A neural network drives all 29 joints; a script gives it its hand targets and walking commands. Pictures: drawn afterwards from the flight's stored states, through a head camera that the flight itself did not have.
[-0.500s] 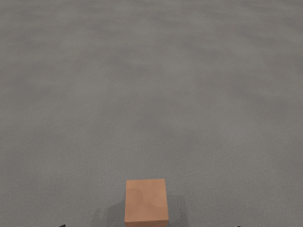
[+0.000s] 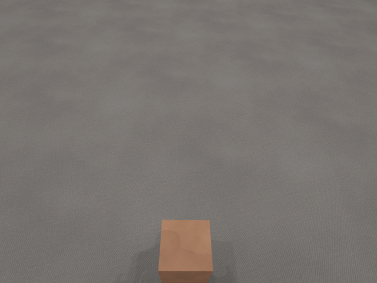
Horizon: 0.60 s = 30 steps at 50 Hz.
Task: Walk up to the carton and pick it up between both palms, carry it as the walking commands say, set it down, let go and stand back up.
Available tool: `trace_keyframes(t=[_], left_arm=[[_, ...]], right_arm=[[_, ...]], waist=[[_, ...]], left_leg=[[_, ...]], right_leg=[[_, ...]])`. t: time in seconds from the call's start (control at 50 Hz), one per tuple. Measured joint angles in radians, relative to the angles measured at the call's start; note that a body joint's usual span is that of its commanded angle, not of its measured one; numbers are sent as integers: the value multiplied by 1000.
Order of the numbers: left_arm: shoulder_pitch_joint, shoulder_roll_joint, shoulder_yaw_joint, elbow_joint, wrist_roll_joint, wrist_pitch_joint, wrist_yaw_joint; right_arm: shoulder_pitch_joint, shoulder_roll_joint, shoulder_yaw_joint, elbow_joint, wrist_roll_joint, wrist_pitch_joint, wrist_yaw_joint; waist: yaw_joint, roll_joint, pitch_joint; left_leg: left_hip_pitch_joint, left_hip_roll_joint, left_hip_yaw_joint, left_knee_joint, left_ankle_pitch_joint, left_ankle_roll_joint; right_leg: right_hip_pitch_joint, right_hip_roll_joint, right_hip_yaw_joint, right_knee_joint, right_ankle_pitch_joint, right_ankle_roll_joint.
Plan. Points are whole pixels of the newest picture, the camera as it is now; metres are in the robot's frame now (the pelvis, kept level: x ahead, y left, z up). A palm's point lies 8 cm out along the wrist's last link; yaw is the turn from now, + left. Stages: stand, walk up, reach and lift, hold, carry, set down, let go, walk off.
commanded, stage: stand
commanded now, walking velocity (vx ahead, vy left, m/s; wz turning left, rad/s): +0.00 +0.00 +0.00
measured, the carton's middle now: (185, 252) +0.35 +0.00 -0.63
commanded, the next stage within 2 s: none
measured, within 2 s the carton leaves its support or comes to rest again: neither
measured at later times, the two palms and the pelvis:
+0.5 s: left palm out of the picture -0.07 +0.22 -0.13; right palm out of the picture -0.02 -0.24 -0.13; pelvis -0.02 -0.01 +0.01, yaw +1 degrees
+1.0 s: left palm out of the picture -0.11 +0.19 -0.14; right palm out of the picture -0.06 -0.24 -0.13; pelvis -0.04 -0.03 +0.01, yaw +1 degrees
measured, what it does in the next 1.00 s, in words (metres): stands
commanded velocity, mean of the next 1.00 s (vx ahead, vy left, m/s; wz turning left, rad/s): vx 0.00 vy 0.00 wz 0.00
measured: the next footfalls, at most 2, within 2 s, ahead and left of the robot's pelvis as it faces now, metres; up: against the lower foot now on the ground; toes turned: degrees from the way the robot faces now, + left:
none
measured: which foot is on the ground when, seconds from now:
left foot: down 0.00-1.00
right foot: down 0.00-1.00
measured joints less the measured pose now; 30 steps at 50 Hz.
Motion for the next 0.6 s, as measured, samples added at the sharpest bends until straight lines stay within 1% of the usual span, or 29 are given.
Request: trace_keyframes(t=[0.4,0.6], left_arm=[[25,-53,-14,169,-1,-2,-4],[29,-82,-20,233,-2,-7,-3]], right_arm=[[0,49,17,153,5,10,-5],[-7,76,28,220,9,13,-7]], waist=[[0,-4,39],[1,-3,48]], left_leg=[[53,7,-19,-72,56,-15],[62,16,-22,-95,78,-26]], right_leg=[[56,6,-19,-67,48,-12],[61,13,-22,-79,64,-21]])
